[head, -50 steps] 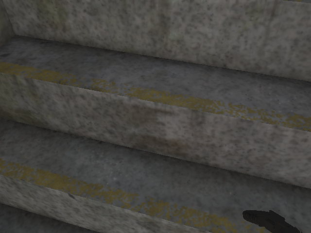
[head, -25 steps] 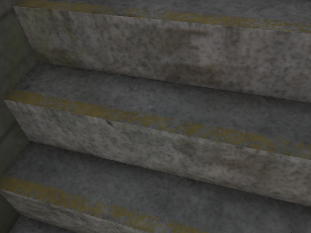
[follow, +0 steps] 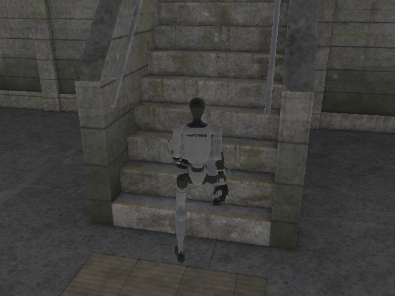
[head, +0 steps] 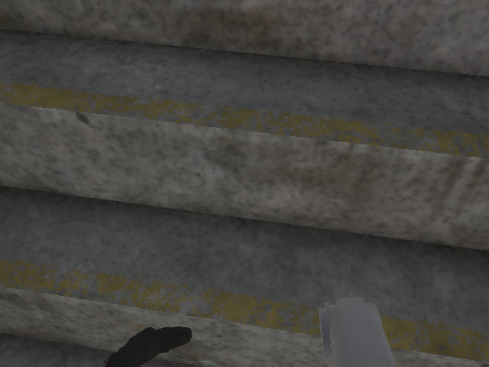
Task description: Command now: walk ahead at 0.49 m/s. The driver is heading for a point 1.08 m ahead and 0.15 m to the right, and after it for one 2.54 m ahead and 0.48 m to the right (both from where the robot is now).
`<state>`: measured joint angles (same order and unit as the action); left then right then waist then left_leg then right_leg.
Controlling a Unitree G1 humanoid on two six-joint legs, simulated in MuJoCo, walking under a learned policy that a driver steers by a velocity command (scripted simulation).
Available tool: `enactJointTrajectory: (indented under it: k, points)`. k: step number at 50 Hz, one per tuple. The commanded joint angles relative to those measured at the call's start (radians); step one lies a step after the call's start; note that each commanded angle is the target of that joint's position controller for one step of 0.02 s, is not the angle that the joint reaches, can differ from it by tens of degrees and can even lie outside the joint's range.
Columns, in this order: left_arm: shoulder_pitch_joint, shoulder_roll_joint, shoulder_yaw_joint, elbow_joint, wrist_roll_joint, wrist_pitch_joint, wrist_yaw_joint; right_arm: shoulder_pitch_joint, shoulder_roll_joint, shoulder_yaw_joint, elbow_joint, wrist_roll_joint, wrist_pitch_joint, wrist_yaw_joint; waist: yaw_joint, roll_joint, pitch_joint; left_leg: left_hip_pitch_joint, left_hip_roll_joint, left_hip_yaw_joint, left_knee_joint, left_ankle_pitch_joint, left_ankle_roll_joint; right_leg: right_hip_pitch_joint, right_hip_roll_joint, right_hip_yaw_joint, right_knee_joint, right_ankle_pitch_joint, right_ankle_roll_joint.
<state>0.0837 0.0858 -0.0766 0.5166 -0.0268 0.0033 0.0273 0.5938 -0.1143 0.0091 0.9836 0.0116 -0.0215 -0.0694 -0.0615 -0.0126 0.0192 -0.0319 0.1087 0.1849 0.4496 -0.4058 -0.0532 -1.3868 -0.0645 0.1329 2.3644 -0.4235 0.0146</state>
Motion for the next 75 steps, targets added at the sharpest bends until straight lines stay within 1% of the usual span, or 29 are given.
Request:
enactJointTrajectory:
  k: [1,3,6,7,8,10,12,14,19,32,36,38,40,41,42,43,45,48,50,52,54,55,57,59,64,68,72,74,75]
  points:
    - [-0.27,-0.026,-0.048,-0.245,0.022,-0.049,-0.026,-0.153,-0.16,-0.027,-0.074,0.01,-0.012,-0.016,0.085,0.095,0.132,-0.306,0.185,-0.183,-0.461,0.049,0.176,0.114,-0.121,-0.113,-0.398,0.13,-0.009]
    - [-0.254,-0.025,-0.056,-0.228,0.039,-0.061,-0.035,-0.143,-0.276,-0.06,-0.051,0.05,0.009,-0.015,0.112,0.189,-0.07,-0.353,0.164,-0.086,-0.482,0.67,0.187,0.686,-0.041,-0.261,-0.771,-0.153,-0.074]
    - [0.134,0.188,0.079,-0.079,0.053,-0.052,-0.035,-0.127,-0.351,-0.067,-0.068,0.013,-0.012,0.014,0.264,0.263,-0.389,-0.11,0.156,-0.149,0.118,1.975,0.211,1.129,0.112,-0.143,-1.108,-0.238,-0.176]
    - [0.355,0.322,0.131,0.019,0.079,-0.06,-0.032,-0.117,-0.224,-0.037,-0.114,0.019,-0.045,0.035,0.277,-0.222,-0.575,-0.491,0.023,-0.229,0.567,1.326,0.173,1.531,-0.174,0.447,-1.47,-0.311,-0.342]
    - [0.476,0.392,0.16,0.118,0.112,-0.038,-0.003,-0.221,-0.215,-0.057,-0.084,0.035,-0.072,0.076,0.303,-0.383,-0.699,-0.54,-0.165,-0.431,0.92,0.352,0.15,1.53,-0.233,0.824,-1.909,-0.35,-0.359]
    - [0.268,0.227,0.121,0.174,0.05,-0.033,-0.05,-0.287,-0.059,-0.036,-0.189,0.056,-0.056,0.087,0.12,-0.287,-0.392,-0.829,-0.18,-0.515,1.187,0.272,0.154,1.281,-0.277,0.449,-1.813,-0.26,-0.226]
    - [-0.07,-0.018,0.06,0.182,0.065,-0.039,-0.057,-0.169,-0.117,-0.056,-0.191,0.003,0.004,0.065,-0.089,-0.207,-0.128,-0.902,-0.199,-0.376,1.293,0.275,0.114,0.963,-0.151,-0.037,-1.545,-0.047,-0.038]
    - [-0.186,-0.014,0.048,0.185,0.079,-0.05,-0.058,-0.092,-0.141,-0.05,-0.201,-0.012,0.035,0.059,-0.201,-0.105,-0.091,-0.774,-0.248,-0.249,1.598,0.354,0.097,0.734,-0.171,-0.178,-1.642,-0.052,-0.038]
    - [-0.192,0.091,0.045,0.134,0.116,-0.049,-0.005,-0.114,-0.235,-0.072,-0.25,-0.037,0.089,0.019,-0.215,-0.038,-0.024,-0.688,-0.228,-0.191,1.533,0.503,0.066,0.6,-0.214,-0.225,-1.771,-0.162,-0.061]
    - [-0.329,0.156,0.07,-0.021,0.053,-0.072,-0.039,0.066,-0.105,-0.04,-0.344,-0.047,0.132,-0.003,-0.171,-0.094,-0.092,-0.624,-0.004,-0.187,0.929,0.386,0.048,1.002,-0.352,-0.262,-1.614,0.06,-0.058]
    - [-0.487,0.01,0.022,-0.088,-0.017,-0.071,-0.071,0.211,-0.045,-0.019,-0.186,-0.081,0.078,0.001,-0.197,0.144,-0.021,-0.418,0.013,-0.063,0.037,0.841,0.153,0.989,-0.254,-0.453,-1.082,0.105,0.007]
    - [-0.509,-0.03,0.01,-0.14,-0.113,-0.062,-0.068,0.233,0.043,0.018,-0.067,-0.094,0.019,0.02,-0.153,0.205,0.07,-0.344,0.007,0.055,-0.461,0.983,0.172,0.928,-0.205,-0.494,-0.6,0.144,-0.009]
    - [-0.569,-0.112,-0.005,-0.21,-0.064,-0.049,-0.052,0.207,-0.079,0.011,0.047,-0.066,-0.054,0.076,-0.01,0.372,0.104,-0.249,0.054,-0.129,-0.353,1.753,0.135,0.57,-0.053,-0.502,0.072,-0.405,-0.04]
    - [-0.602,-0.058,0.002,-0.249,-0.014,-0.087,-0.055,0.37,-0.142,-0.02,0.062,-0.077,-0.075,0.084,-0.12,0.38,0.125,0.057,0.076,-0.333,-0.022,2.097,0.184,0.11,0.06,-0.468,0.137,-0.41,0.031]
    - [-1.162,-0.24,-0.067,-0.423,0.034,-0.133,-0.074,0.727,-0.066,-0.018,0.276,-0.022,-0.071,0.085,-0.45,0.449,0.127,0.077,0.021,-0.396,-0.028,2.126,0.168,-0.076,-0.011,-0.467,0.154,-0.466,0.078]
    - [-1.379,-0.335,-0.095,-0.524,0.041,-0.17,-0.079,0.797,0.042,0.011,0.361,-0.046,-0.062,0.071,-0.483,0.293,0.105,0.144,0.058,-0.481,-0.014,2.015,0.168,-0.192,-0.078,-0.384,0.064,-0.448,0.112]
    - [-1.135,-0.332,-0.09,-0.511,0.009,-0.16,-0.102,0.578,-0.034,-0.008,0.291,-0.016,-0.049,-0.012,-0.27,0.176,-0.216,0.33,0.197,-0.742,-0.116,1.668,0.268,-0.073,-0.112,-0.188,-0.112,-0.457,0.158]
    - [-0.695,-0.156,-0.036,-0.399,-0.005,-0.075,-0.042,0.163,-0.188,-0.051,0.139,0.046,-0.023,-0.05,0.037,0.131,-0.344,0.453,0.292,-0.758,-0.128,1.419,0.294,0.146,-0.131,-0.036,-0.598,-0.442,0.127]
    - [-0.727,-0.188,-0.031,-0.328,-0.003,-0.049,-0.023,0.305,-0.044,-0.022,0.171,0.028,0.001,-0.031,-0.06,0.258,-0.549,-0.1,0.116,-0.567,-0.258,1.644,0.267,1.173,0.035,-0.201,-1.098,-0.385,0.096]
    - [-0.256,-0.058,0.062,-0.154,0.004,-0.023,0.015,0.077,-0.119,-0.021,0.087,-0.009,-0.082,0.035,0.194,0.288,-0.698,-0.272,0.079,-0.47,-0.006,2.192,0.26,1.473,-0.058,0.029,-0.981,0.013,-0.052]
    - [0.044,0.049,0.121,0.044,0.061,0.043,0.059,-0.149,-0.187,-0.082,0.068,0.031,-0.071,0.067,0.351,-0.102,-0.613,-0.472,-0.099,-0.4,0.495,0.927,0.215,1.515,-0.087,0.205,-1.489,-0.19,-0.117]
    - [-0.033,0.07,0.132,0.141,0.077,0.041,0.047,-0.117,-0.082,-0.077,0.057,0.027,-0.017,0.049,0.255,-0.424,-0.496,-0.739,-0.212,-0.462,1.07,-0.008,0.161,1.281,-0.293,0.565,-1.62,-0.029,-0.235]
    - [-0.364,-0.092,0.075,0.164,0.059,0.01,0.002,-0.024,0.098,-0.038,-0.1,0.002,0.063,0.001,-0.043,-0.249,-0.03,-0.675,-0.22,-0.628,1.437,-0.377,0.154,0.48,-0.251,0.427,-1.576,-0.341,-0.152]
    - [-0.485,-0.121,0.05,0.205,0.017,-0.01,-0.01,0.179,0.08,-0.014,-0.053,-0.082,0.107,-0.011,-0.19,-0.084,0.002,-0.569,-0.219,-0.322,1.645,-0.06,0.065,0.381,-0.241,0.169,-1.567,-0.274,-0.089]
    - [-0.45,0.028,0.053,0.216,0.037,-0.018,0.002,0.176,-0.048,-0.013,-0.125,-0.041,0.16,-0.019,-0.3,-0.031,0.025,-0.39,-0.146,-0.24,1.36,0.378,0.071,0.312,-0.209,-0.168,-1.532,-0.259,0.015]
    - [-0.413,0.121,0.059,0.143,0.034,-0.059,0.006,0.07,-0.103,-0.025,-0.181,-0.033,0.181,-0.01,-0.217,-0.102,0.002,-0.26,-0.032,-0.188,0.646,0.462,0.154,0.432,-0.261,-0.196,-1.329,-0.199,0.026]
    - [-0.362,-0.078,0.013,0.078,-0.059,-0.042,0.015,0.077,-0.042,-0.004,-0.106,-0.07,0.137,0.004,-0.099,0.149,0.049,-0.222,0.028,-0.142,0.009,0.708,0.209,0.398,-0.146,-0.352,-0.486,-0.203,0.059]
    - [-0.132,-0.171,0.018,0.07,-0.043,-0.024,0.001,-0.056,-0.215,-0.003,-0.117,-0.09,0.081,0.054,0.131,0.419,0.086,-0.41,0.006,-0.356,0.186,1.13,0.064,0.211,0.01,-0.168,0.467,-0.313,0.066]
    - [0.073,-0.136,0.037,0.104,-0.056,-0.048,-0.026,-0.064,-0.308,-0.028,-0.143,-0.047,0.062,0.083,0.191,0.383,0.034,-0.44,0.118,-0.608,0.088,0.937,0.066,0.175,0.047,-0.079,0.46,0.005,0.052]
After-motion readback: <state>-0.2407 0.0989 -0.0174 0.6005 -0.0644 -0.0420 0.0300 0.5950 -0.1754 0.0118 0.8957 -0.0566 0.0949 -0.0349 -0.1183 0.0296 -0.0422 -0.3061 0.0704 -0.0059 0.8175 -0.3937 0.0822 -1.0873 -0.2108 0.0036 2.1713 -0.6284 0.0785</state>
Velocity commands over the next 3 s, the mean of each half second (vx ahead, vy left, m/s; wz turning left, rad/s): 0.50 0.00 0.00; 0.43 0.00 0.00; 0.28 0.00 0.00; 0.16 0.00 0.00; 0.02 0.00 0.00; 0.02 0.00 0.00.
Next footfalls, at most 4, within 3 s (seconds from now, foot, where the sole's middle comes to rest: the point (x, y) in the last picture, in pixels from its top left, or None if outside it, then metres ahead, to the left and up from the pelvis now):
0.10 right None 0.15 -0.19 -0.52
0.80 left None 0.05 0.15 -0.77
1.02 right None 0.17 -0.17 -0.52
1.46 left None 0.05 0.18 -0.77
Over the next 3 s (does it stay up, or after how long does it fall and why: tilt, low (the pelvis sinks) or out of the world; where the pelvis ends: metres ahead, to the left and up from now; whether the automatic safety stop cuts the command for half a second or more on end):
stays up -0.08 0.21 0.01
